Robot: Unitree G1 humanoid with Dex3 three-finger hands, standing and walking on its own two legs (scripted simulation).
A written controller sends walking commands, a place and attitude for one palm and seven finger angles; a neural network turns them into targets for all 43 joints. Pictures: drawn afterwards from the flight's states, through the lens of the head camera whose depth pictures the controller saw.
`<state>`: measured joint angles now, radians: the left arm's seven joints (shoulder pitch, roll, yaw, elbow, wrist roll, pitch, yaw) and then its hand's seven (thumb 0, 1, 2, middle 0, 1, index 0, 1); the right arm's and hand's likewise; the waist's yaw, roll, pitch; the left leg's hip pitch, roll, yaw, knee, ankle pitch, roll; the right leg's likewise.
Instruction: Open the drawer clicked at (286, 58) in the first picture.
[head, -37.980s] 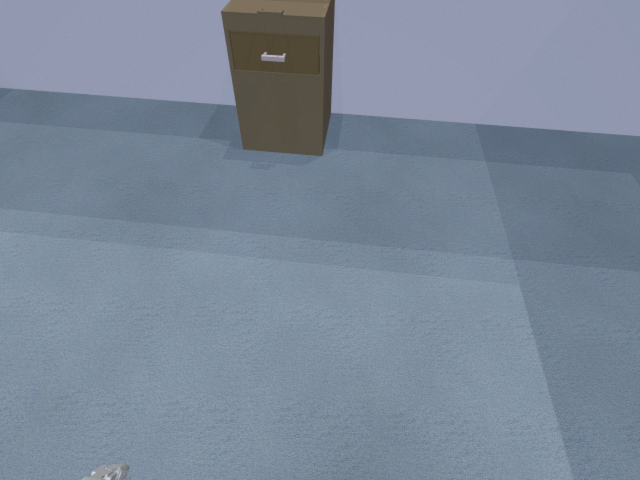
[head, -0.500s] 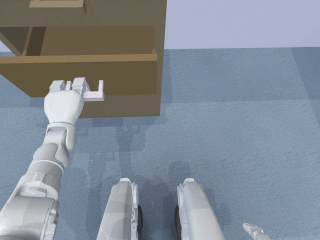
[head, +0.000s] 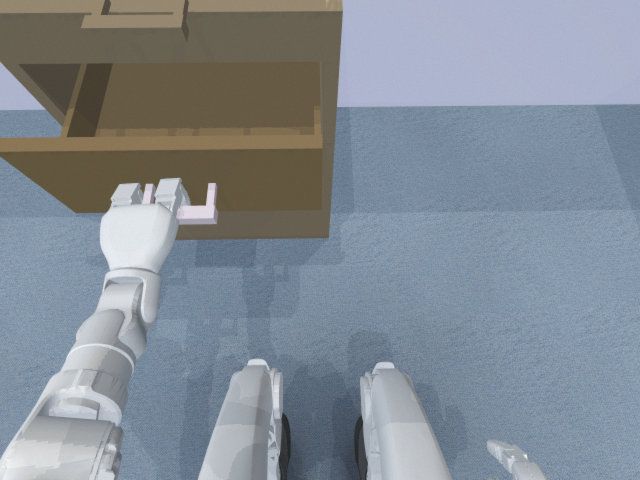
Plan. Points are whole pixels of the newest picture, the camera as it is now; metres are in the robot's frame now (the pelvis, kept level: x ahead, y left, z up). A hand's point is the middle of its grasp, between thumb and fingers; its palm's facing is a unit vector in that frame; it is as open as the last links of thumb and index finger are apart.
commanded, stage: pull the drawer open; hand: left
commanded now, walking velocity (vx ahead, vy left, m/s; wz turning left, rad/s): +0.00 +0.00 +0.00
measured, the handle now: (179, 203) +0.46 +0.21 -0.04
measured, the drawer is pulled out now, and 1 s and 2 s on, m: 0.13 0.18 0.22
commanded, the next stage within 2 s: none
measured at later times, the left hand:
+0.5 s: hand (157, 263) +0.38 +0.24 -0.07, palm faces -0.02 -0.04 -1.00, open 5.4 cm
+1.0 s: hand (155, 275) +0.37 +0.24 -0.07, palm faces -0.01 -0.04 -1.00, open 5.4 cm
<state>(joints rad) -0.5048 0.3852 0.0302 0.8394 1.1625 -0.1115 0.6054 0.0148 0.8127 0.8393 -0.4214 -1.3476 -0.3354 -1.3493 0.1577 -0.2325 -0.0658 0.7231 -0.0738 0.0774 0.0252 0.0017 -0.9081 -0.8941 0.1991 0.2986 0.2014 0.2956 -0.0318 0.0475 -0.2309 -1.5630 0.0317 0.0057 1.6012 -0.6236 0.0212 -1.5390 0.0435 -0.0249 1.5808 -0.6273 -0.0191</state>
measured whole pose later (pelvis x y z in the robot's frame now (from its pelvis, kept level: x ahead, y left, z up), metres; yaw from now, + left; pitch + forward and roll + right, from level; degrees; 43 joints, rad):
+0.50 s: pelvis +0.00 +0.00 +0.00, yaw +0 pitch +33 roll -1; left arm -0.40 0.36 0.02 0.76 1.17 -0.11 0.62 0.02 0.81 0.84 -0.42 -1.35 -0.34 -1.35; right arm 0.13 -0.23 -0.07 0.71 -0.07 0.08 0.02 0.00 -0.91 -0.89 0.20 0.30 0.20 0.30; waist -0.01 0.04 -0.23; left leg -1.54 0.03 0.01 1.60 -0.62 0.02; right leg -1.52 0.04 -0.02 1.58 -0.63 -0.02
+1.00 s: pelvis +0.00 +0.00 +0.00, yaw +0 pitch +32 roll -1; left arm -0.33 0.34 0.01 0.69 1.17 -0.10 0.63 0.02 0.81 0.85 -0.41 -1.35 -0.34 -1.35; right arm 0.12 -0.23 -0.06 0.70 -0.07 0.07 0.01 0.00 -0.91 -0.89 0.20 0.30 0.20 0.30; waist 0.00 0.04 -0.24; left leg -1.53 0.03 0.01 1.60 -0.63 0.02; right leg -1.51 0.04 -0.02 1.58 -0.63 -0.02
